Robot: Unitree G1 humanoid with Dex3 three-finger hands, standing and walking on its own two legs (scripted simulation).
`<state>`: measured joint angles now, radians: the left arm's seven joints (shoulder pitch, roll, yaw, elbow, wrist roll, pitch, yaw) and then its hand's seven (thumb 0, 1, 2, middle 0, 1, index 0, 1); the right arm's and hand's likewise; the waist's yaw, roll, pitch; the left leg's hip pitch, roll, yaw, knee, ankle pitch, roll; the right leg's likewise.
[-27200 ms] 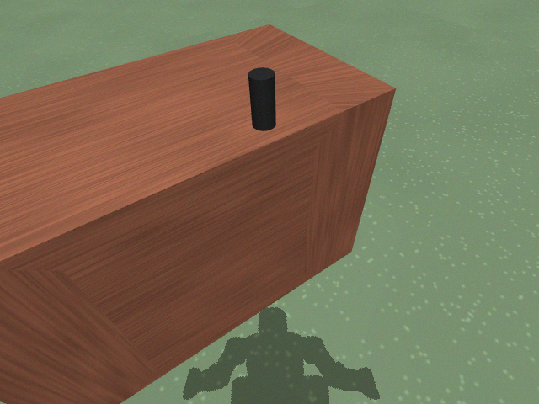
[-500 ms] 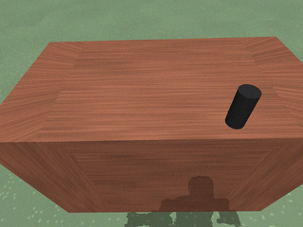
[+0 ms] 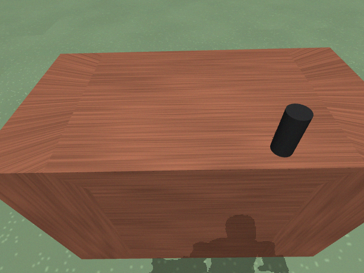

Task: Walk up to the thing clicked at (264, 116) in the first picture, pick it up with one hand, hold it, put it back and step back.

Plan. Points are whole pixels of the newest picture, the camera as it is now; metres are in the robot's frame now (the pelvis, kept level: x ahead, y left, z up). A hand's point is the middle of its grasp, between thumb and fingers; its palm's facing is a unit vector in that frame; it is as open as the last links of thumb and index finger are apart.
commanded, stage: stand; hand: right
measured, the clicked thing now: (289, 131) +0.42 -0.23 +0.08
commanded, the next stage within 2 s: none
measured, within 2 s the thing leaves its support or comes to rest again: neither
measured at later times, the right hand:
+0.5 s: hand out of the picture +0.06 -0.25 -0.16, palm faces -0.03 +0.94 -0.35, open 7.6 cm
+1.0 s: hand out of the picture +0.08 -0.25 -0.15, palm faces -0.02 +0.94 -0.35, open 7.4 cm
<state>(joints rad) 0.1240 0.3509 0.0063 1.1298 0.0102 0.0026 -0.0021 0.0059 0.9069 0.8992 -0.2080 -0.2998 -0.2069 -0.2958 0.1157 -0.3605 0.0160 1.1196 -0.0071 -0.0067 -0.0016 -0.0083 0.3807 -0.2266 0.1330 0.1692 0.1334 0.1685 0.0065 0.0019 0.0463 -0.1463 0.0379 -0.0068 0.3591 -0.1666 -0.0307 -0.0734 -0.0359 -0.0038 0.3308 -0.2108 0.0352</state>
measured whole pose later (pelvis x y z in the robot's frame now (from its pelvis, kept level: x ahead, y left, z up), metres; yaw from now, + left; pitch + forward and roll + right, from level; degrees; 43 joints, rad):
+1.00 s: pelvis +0.00 +0.01 +0.00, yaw +0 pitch -2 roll +0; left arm 0.13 0.35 0.01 1.11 0.01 0.00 0.00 0.01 0.91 0.90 -0.21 -0.30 -0.21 -0.30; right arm 0.11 -0.35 0.01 1.12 -0.01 -0.01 0.00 0.00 -0.90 -0.90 0.20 0.30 0.20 0.30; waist 0.00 0.00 0.05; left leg -0.15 0.03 0.00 0.36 -0.17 -0.02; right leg -0.08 -0.04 0.00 0.33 -0.21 0.04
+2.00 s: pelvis +0.01 +0.01 +0.00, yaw +0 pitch -2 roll +0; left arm 0.14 0.35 0.01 1.11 0.01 0.00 0.00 0.01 0.91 0.90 -0.21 -0.30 -0.21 -0.30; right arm 0.12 -0.35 0.00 1.12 0.00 0.00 0.01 0.00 -0.90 -0.90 0.20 0.30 0.20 0.30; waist 0.00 0.00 0.05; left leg -0.15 0.03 0.00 0.36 -0.17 -0.02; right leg -0.08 -0.05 0.01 0.33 -0.21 0.05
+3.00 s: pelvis -0.11 +0.03 -0.02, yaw +2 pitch -1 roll -2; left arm 0.07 0.40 0.07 0.87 0.01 0.08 0.03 0.01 0.91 0.90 -0.21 -0.30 -0.21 -0.30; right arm 0.15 -0.34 -0.03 0.93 -0.04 0.05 0.01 0.00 -0.90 -0.90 0.20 0.30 0.20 0.30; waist -0.01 -0.05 0.19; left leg -0.25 -0.01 -0.03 0.61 -0.35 0.04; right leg -0.49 0.10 0.15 1.07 -0.52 -0.02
